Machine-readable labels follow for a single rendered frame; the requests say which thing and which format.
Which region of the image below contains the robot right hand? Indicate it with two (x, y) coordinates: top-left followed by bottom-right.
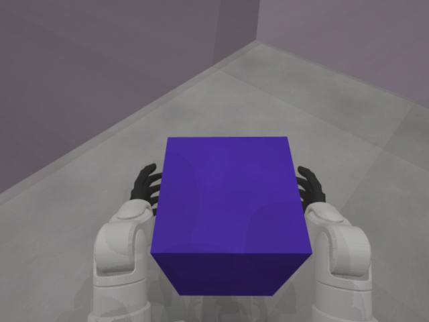
(296, 166), (326, 214)

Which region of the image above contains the robot left forearm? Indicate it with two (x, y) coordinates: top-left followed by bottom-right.
(87, 199), (154, 322)

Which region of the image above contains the carton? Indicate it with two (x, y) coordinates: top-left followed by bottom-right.
(150, 137), (312, 296)

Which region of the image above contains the robot left hand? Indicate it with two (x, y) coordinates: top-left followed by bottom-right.
(130, 163), (162, 216)

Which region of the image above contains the robot right forearm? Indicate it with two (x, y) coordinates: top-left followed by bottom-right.
(304, 202), (378, 322)

